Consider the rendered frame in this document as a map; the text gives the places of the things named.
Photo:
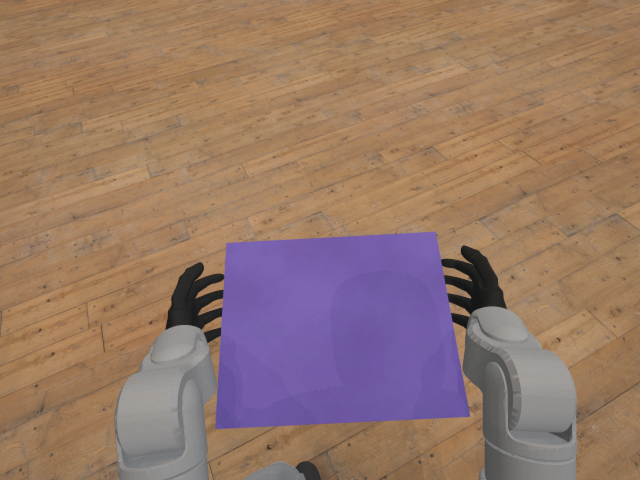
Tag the left robot shin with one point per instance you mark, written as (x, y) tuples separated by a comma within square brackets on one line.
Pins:
[(284, 464)]

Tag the robot right hand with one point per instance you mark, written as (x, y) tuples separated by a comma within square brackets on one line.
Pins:
[(484, 289)]

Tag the left robot forearm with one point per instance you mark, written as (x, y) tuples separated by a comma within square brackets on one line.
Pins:
[(159, 416)]

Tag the right robot forearm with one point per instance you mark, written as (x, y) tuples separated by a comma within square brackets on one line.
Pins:
[(529, 400)]

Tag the carton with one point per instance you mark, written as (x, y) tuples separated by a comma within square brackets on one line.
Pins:
[(337, 330)]

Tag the robot left hand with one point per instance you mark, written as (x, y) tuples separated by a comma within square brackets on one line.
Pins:
[(185, 308)]

